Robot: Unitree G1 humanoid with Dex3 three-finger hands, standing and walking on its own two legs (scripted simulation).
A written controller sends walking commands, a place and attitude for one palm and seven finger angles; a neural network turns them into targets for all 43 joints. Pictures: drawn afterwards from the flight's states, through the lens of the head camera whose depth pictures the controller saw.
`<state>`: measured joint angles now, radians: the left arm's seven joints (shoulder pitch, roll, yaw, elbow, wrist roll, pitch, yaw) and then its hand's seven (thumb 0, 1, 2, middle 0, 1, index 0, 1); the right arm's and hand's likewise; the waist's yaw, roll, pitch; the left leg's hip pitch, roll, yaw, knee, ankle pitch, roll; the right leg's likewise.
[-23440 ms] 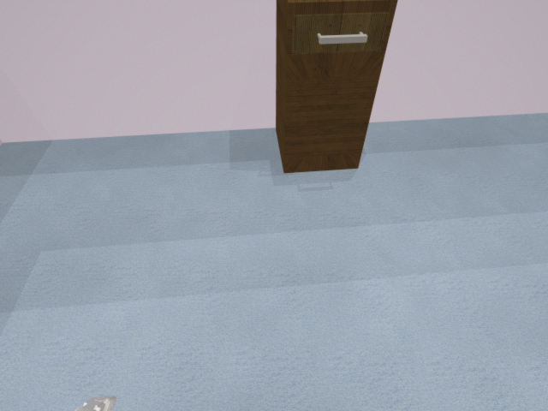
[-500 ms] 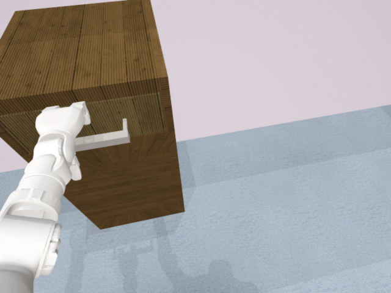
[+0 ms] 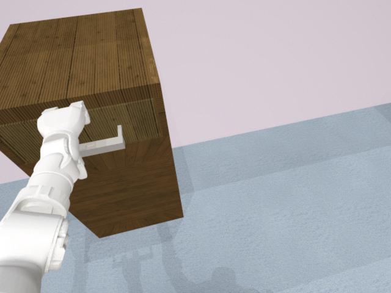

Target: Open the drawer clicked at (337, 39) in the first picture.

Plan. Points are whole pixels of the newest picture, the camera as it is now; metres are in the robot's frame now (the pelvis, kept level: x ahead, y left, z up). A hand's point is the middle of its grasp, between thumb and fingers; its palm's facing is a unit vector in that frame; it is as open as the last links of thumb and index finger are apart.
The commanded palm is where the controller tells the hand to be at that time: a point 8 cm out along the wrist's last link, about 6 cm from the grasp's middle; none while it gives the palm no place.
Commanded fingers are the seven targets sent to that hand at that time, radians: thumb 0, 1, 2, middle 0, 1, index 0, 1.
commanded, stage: move the hooked fingers above the handle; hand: left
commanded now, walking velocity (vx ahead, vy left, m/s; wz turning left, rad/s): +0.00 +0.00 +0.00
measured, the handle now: (85, 142) +0.50 +0.27 +0.00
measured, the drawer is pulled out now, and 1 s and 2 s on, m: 0.00 0.00 0.00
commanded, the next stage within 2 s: lower the fingers behind the handle in 0.92 s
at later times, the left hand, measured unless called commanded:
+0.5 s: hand (77, 137) +0.45 +0.25 +0.07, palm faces -0.04 -0.02 -1.00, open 13.6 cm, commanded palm +0.43 +0.25 +0.11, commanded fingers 0.00 -0.50 0.30 -0.30 -1.20 -0.30 -1.20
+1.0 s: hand (77, 138) +0.46 +0.26 +0.06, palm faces -0.04 -0.04 -1.00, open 13.7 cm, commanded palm +0.44 +0.24 +0.12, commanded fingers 0.00 -0.50 0.30 -0.30 -1.20 -0.30 -1.20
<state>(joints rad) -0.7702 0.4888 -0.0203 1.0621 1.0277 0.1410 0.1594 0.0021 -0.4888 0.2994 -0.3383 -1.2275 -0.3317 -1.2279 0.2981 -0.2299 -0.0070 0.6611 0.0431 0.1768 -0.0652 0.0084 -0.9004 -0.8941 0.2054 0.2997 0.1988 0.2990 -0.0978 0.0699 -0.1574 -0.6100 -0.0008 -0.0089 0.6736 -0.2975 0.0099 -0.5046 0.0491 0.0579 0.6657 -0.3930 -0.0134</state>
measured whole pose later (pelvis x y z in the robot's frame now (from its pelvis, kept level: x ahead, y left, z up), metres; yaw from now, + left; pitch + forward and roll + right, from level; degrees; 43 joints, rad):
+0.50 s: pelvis +0.00 +0.01 +0.00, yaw +1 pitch +14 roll -1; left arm -0.77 0.44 -0.06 1.00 1.02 0.16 0.22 0.00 -0.49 0.30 -0.35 -1.23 -0.35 -1.24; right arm 0.31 -0.25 -0.04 0.70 0.03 0.17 -0.03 0.01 -0.90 -0.89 0.20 0.30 0.20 0.30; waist -0.08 0.08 -0.17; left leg -0.64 -0.01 -0.02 0.71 -0.31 0.02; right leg -0.52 0.04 0.04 0.68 -0.41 -0.01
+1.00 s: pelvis +0.00 +0.01 +0.00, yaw +2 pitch +15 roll -1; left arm -0.79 0.46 -0.07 0.98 1.01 0.11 0.21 0.00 -0.49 0.30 -0.32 -1.20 -0.34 -1.22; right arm 0.34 -0.26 -0.06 0.71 0.02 0.14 -0.04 0.01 -0.90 -0.89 0.20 0.30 0.20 0.30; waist -0.08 0.06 -0.16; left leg -0.67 -0.01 -0.04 0.73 -0.32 0.01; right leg -0.54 0.04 0.02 0.69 -0.41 -0.01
